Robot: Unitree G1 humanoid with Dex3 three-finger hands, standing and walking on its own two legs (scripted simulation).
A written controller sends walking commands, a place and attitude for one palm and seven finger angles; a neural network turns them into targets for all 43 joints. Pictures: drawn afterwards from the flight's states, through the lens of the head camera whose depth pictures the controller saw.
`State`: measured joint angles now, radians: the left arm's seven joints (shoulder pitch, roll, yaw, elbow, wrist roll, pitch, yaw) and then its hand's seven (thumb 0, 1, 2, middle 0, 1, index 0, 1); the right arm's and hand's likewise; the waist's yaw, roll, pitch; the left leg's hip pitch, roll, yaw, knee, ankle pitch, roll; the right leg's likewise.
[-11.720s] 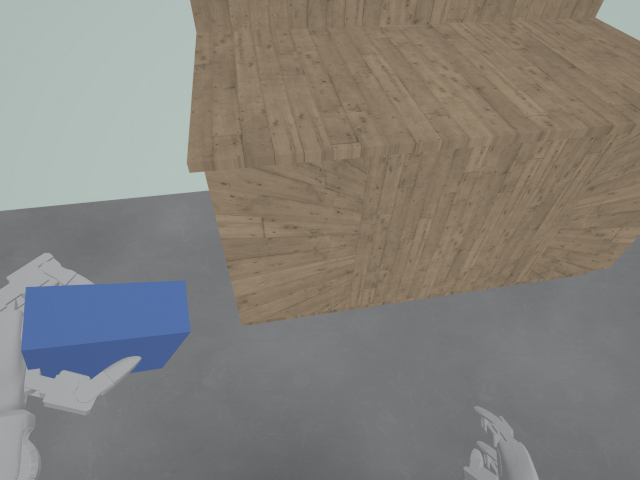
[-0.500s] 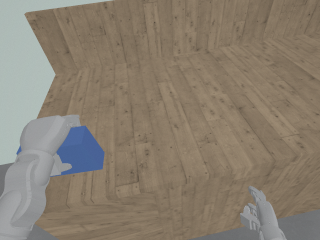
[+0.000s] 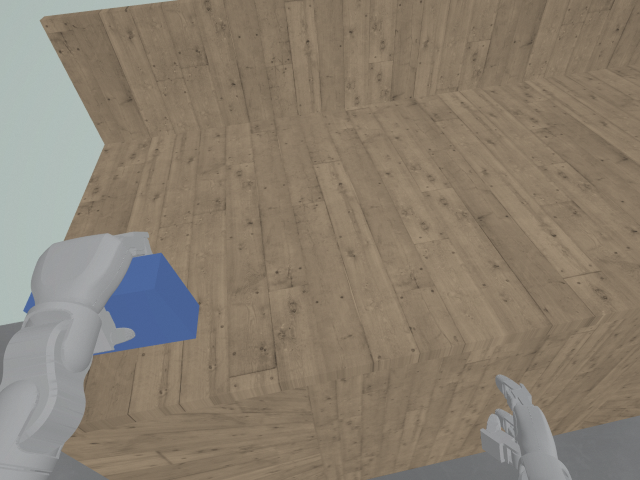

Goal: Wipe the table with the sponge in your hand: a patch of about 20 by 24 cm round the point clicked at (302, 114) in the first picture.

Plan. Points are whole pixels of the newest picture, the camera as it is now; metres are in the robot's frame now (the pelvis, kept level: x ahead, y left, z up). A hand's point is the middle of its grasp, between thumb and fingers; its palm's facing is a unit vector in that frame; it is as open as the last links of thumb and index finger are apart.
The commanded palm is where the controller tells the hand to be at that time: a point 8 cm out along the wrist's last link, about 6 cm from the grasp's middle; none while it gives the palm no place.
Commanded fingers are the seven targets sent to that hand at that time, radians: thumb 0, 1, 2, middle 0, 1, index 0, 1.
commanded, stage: move the sponge above the wiping area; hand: left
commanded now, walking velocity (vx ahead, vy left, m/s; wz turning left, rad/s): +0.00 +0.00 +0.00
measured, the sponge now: (130, 315) +0.25 +0.29 +0.09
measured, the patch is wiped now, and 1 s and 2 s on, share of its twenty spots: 0.00 0.00 0.00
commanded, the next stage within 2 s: lower the sponge onto the table in 0.96 s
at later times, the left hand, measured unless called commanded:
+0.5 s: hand (111, 300) +0.25 +0.30 +0.13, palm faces +0.06 -0.07 -1.00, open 9.2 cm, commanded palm +0.21 +0.29 +0.20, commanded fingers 0.00 0.10 1.30 -1.20 -1.60 -1.20 -1.60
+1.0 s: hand (110, 297) +0.24 +0.29 +0.14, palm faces +0.09 -0.06 -0.99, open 9.2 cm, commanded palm +0.21 +0.28 +0.21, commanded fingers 0.00 0.10 1.30 -1.20 -1.60 -1.20 -1.60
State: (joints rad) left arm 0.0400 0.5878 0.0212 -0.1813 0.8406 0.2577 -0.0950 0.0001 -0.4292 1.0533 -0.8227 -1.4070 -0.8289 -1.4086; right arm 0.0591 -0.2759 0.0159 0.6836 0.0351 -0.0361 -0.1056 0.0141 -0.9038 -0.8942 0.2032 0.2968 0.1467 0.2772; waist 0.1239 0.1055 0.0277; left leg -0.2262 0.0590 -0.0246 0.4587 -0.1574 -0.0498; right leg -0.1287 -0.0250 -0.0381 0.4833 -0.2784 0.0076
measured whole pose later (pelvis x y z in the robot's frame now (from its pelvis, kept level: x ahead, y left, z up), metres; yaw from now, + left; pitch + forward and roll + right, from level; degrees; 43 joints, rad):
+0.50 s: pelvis +0.00 +0.00 +0.00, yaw +0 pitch -5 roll +0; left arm 0.03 0.57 0.01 -0.14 0.86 0.26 -0.08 0.00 -0.43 1.05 -0.82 -1.41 -0.83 -1.41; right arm 0.05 -0.27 0.02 0.70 0.04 -0.03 -0.11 0.01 -0.90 -0.89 0.20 0.30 0.12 0.26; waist 0.12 0.10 0.02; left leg -0.22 0.06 -0.03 0.45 -0.15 -0.05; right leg -0.12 -0.03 -0.04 0.47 -0.27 0.01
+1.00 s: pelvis +0.00 +0.00 +0.00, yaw +0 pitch -4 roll +0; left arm 0.07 0.58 0.02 -0.20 0.85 0.27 -0.09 0.00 -0.43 1.06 -0.82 -1.41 -0.83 -1.41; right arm 0.06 -0.27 0.02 0.69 0.03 -0.02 -0.09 0.01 -0.90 -0.89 0.20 0.30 0.14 0.27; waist 0.12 0.11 0.02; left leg -0.22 0.06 -0.02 0.45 -0.15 -0.05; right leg -0.13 -0.03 -0.03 0.48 -0.27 0.01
